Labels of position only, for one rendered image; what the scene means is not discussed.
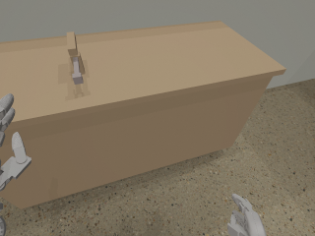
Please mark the tap lever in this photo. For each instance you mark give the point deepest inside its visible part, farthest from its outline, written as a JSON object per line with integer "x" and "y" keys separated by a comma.
{"x": 77, "y": 76}

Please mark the counter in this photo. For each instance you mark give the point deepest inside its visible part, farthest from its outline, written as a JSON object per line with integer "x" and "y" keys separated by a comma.
{"x": 150, "y": 97}

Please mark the left robot hand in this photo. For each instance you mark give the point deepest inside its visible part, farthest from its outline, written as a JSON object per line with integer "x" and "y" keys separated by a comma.
{"x": 17, "y": 164}

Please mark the right robot hand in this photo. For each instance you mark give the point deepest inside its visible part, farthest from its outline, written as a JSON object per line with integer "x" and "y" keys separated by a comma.
{"x": 249, "y": 224}

